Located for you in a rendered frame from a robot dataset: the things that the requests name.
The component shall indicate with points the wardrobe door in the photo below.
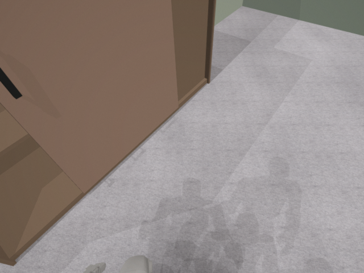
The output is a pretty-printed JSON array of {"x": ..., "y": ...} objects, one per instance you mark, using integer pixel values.
[
  {"x": 96, "y": 77},
  {"x": 190, "y": 21}
]

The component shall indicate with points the handle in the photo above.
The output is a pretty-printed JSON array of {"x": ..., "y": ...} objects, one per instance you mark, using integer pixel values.
[{"x": 9, "y": 85}]

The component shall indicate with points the robot left thigh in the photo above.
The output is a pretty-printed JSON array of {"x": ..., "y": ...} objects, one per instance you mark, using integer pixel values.
[{"x": 137, "y": 264}]

